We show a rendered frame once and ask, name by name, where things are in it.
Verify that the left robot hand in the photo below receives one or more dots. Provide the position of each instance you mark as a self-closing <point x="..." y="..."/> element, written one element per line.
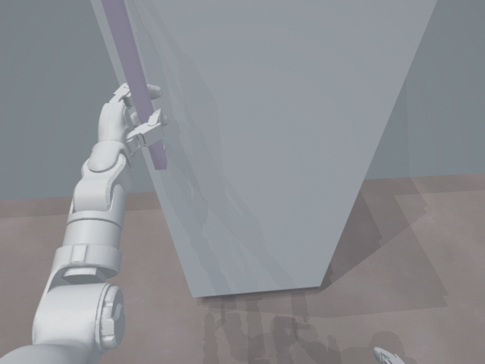
<point x="115" y="122"/>

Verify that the left robot forearm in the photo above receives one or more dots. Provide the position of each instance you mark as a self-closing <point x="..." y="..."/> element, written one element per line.
<point x="90" y="252"/>

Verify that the fridge door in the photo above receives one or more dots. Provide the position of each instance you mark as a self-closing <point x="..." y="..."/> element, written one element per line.
<point x="275" y="109"/>

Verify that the handle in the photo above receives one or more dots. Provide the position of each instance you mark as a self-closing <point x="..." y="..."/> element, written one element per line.
<point x="119" y="23"/>

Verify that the right robot hand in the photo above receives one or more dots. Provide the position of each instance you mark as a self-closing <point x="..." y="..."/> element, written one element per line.
<point x="384" y="357"/>

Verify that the robot left upper arm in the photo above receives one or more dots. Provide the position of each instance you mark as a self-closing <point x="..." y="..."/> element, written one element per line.
<point x="76" y="324"/>

